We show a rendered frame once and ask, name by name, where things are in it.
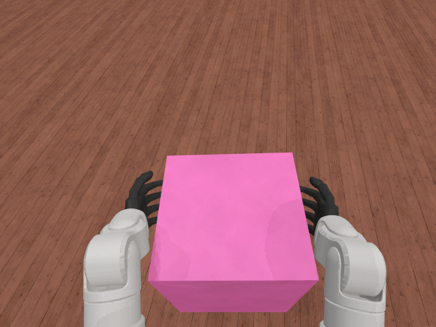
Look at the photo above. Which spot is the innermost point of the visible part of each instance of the left robot forearm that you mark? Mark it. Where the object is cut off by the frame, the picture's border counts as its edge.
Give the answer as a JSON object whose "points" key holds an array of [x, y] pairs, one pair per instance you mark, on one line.
{"points": [[112, 273]]}

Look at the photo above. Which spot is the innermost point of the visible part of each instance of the right robot hand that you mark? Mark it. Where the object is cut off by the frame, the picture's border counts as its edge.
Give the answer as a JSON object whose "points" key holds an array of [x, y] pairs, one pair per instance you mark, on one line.
{"points": [[325, 202]]}

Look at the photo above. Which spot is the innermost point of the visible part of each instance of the right robot forearm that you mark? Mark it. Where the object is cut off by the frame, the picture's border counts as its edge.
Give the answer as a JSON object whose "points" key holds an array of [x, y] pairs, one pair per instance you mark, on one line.
{"points": [[355, 275]]}

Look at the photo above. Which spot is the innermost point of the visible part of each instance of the carton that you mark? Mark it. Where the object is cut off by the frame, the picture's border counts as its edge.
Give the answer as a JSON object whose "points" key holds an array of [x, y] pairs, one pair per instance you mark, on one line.
{"points": [[232, 234]]}

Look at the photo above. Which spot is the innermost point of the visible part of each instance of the left robot hand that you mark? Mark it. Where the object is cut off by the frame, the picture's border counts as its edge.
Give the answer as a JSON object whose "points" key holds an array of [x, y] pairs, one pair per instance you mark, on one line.
{"points": [[138, 199]]}

